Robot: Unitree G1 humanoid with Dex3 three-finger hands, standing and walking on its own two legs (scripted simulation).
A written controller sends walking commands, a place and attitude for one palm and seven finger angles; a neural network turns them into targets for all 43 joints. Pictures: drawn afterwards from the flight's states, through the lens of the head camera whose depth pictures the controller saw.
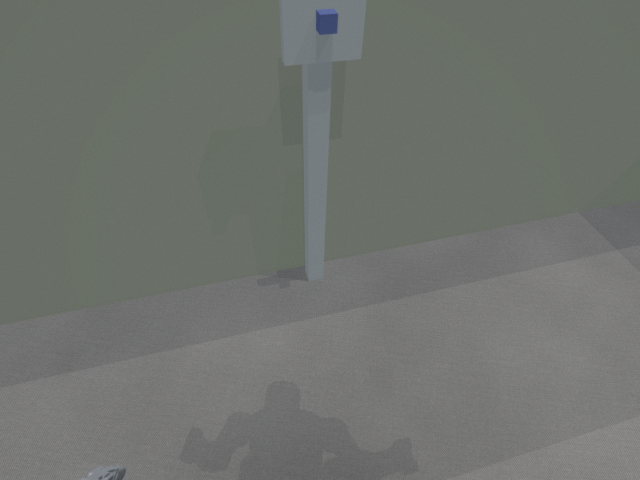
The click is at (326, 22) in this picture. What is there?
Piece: button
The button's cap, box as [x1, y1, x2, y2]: [316, 9, 337, 34]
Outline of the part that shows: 316,10 316,29 319,34 336,33 337,13 334,9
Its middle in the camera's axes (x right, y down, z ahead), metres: +0.01 -0.45 +0.80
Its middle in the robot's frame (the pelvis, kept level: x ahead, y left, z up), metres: +0.92 +0.04 +0.19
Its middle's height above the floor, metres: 0.96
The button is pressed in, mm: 0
